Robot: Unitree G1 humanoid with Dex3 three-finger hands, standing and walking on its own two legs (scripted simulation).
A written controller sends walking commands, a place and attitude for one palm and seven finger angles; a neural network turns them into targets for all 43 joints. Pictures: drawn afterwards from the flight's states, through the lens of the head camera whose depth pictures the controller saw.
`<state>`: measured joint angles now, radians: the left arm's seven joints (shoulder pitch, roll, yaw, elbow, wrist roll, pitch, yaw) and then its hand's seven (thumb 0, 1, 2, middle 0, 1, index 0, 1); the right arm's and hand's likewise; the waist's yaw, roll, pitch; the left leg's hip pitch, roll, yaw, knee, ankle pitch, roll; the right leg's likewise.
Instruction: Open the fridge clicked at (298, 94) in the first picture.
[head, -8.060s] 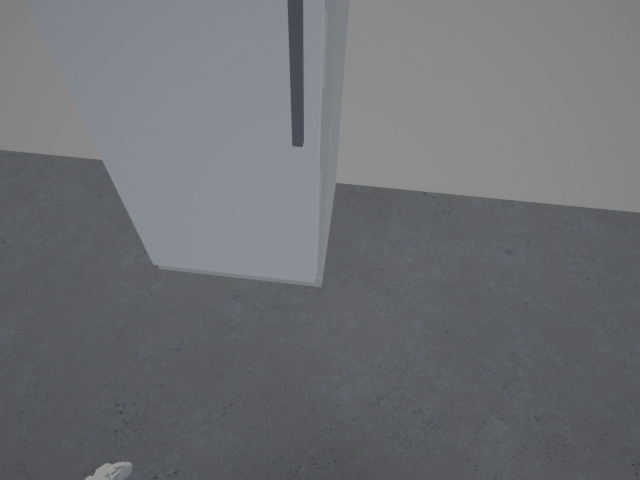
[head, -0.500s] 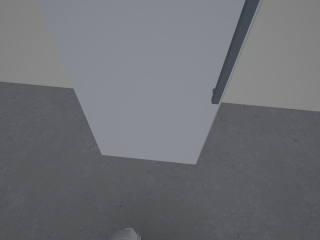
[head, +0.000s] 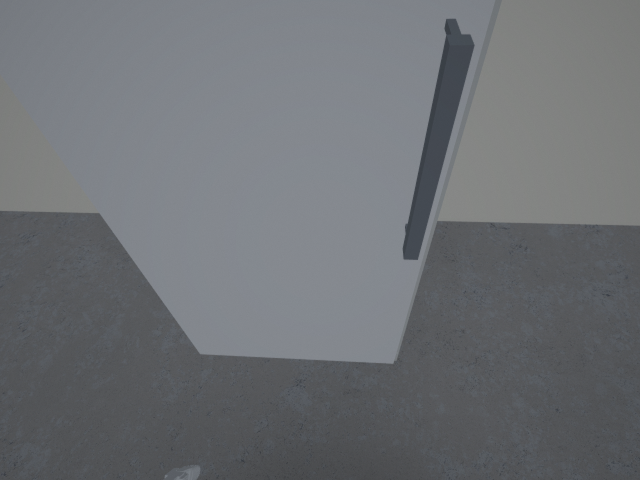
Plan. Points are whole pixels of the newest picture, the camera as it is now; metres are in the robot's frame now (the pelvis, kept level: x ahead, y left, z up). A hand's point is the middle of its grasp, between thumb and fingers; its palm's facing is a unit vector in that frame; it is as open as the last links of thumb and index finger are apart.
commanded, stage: come to a stop and stand still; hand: right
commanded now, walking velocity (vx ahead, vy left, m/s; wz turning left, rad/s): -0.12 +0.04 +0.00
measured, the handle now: (426, 164) +0.49 -0.13 +0.12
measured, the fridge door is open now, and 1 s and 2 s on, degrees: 0 0 0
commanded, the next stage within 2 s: look again from close up in 1.70 s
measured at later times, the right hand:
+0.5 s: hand out of the picture -0.01 -0.14 -0.17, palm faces +0.07 +0.97 -0.21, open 7.3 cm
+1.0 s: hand out of the picture -0.03 -0.20 -0.18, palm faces +0.01 +0.97 -0.23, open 7.4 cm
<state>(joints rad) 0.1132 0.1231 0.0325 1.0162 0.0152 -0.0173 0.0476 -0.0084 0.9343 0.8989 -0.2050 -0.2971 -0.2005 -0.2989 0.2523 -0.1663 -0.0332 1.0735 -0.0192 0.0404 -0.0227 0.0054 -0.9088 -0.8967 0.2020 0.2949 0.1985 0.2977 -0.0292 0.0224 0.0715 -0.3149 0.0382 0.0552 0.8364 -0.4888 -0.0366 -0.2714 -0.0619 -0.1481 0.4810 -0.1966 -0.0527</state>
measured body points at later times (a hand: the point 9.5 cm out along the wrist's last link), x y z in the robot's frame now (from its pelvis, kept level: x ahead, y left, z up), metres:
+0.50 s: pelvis -0.03 +0.04 +0.00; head -0.01 +0.04 +0.45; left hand -0.02 +0.28 -0.16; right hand -0.01 -0.19 -0.15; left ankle -0.01 +0.18 -0.74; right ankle -0.05 -0.09 -0.73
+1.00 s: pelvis -0.04 -0.01 -0.01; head -0.05 +0.00 +0.44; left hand +0.00 +0.23 -0.16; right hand -0.03 -0.25 -0.16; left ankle -0.01 +0.18 -0.74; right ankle -0.05 -0.09 -0.74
